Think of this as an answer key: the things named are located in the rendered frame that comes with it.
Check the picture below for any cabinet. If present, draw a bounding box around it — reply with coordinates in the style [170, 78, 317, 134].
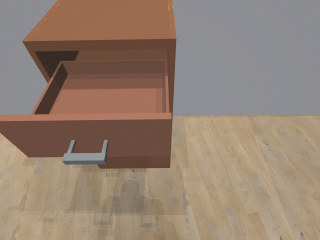
[22, 0, 177, 169]

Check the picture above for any drawer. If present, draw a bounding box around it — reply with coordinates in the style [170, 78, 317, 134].
[0, 59, 172, 158]

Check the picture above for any handle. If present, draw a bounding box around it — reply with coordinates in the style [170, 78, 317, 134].
[62, 139, 109, 165]

